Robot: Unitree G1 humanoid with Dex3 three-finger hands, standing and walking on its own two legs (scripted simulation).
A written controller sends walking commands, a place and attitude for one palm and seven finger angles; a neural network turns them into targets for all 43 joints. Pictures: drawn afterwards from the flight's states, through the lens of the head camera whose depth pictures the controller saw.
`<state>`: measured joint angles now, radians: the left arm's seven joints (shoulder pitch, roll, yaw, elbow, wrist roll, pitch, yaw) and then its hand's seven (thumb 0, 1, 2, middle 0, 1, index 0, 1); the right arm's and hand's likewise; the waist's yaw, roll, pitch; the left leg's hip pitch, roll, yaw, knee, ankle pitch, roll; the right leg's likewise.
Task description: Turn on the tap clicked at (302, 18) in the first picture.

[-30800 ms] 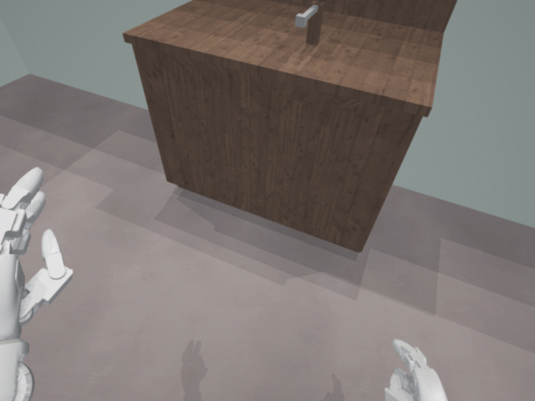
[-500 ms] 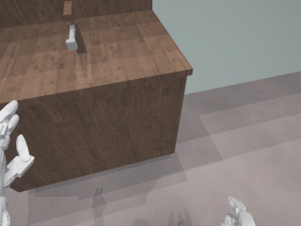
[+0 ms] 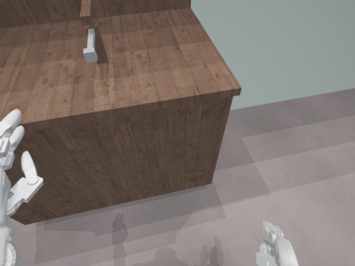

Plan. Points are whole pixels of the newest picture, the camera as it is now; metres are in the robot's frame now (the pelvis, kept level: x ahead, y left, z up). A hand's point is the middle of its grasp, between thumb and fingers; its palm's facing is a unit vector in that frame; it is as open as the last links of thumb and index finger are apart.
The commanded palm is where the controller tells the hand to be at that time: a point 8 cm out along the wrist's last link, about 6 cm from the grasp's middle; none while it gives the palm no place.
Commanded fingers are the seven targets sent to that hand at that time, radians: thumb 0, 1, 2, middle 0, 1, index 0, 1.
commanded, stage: come to a stop and stand still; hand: left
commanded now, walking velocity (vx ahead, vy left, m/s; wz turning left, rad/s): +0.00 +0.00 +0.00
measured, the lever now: (90, 55) +0.58 +0.28 +0.15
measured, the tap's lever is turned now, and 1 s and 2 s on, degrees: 0 0 0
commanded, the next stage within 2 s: take the last steps up to it in 1.08 s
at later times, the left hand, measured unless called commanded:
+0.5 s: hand (38, 173) +0.23 +0.25 +0.16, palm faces +0.39 -0.80 -0.47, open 7.4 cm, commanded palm +0.17 +0.28 +0.18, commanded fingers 0.00 0.90 0.90 -0.20 -0.30 -0.20 -0.30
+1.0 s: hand out of the picture +0.19 +0.28 +0.18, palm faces +0.49 -0.82 -0.31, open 7.4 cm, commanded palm +0.14 +0.29 +0.18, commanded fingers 0.00 0.90 0.90 -0.20 -0.30 -0.20 -0.30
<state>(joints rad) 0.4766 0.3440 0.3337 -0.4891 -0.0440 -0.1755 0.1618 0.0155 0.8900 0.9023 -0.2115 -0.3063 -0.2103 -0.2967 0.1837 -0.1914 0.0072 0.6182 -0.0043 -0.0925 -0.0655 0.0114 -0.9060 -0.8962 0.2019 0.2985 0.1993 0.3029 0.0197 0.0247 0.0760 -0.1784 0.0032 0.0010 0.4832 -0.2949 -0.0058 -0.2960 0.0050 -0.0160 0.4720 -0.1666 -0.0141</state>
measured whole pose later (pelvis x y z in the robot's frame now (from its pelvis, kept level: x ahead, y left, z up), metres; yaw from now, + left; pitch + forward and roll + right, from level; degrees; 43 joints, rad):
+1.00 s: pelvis -0.03 +0.02 +0.00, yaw -2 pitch -4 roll +0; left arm 0.32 0.35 0.40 -0.39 -0.02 -0.23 0.12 0.02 0.89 0.90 -0.21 -0.31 -0.21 -0.30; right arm 0.28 -0.20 0.03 0.58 -0.01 -0.16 -0.02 0.01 -0.91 -0.90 0.20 0.30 0.20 0.30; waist 0.07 -0.05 0.04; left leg -0.15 0.00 0.06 0.49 -0.27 0.02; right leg -0.26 0.01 0.02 0.43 -0.11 0.00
